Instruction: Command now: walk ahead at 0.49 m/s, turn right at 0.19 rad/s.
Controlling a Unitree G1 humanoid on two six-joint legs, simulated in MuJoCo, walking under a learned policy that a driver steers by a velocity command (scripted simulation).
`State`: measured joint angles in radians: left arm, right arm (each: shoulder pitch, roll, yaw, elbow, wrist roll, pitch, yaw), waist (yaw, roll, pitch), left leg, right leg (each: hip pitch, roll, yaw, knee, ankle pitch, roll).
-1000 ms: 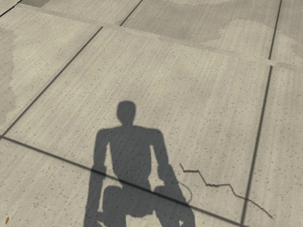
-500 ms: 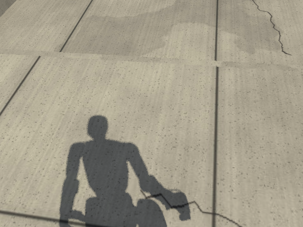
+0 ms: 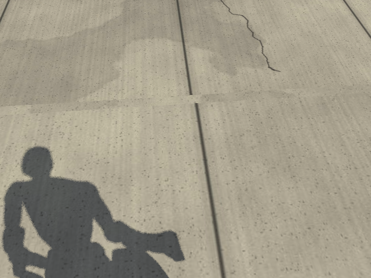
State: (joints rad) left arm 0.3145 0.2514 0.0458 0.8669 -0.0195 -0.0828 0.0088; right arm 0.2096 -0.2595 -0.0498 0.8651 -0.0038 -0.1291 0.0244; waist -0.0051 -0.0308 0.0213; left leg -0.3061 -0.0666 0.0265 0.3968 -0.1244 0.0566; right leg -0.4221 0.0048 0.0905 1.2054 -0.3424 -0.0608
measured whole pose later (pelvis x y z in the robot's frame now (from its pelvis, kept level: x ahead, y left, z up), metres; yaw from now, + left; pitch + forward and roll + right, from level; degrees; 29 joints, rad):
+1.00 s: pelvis +0.53 +0.00 -0.02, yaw +18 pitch +2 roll +0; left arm 0.30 0.27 0.05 0.88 -0.02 -0.09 0.01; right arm 0.10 -0.27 -0.07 0.70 0.02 -0.05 0.04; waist 0.02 0.00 0.06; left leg -0.48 -0.06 0.06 0.64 -0.20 0.12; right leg -0.21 -0.04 -0.07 1.14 -0.46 0.01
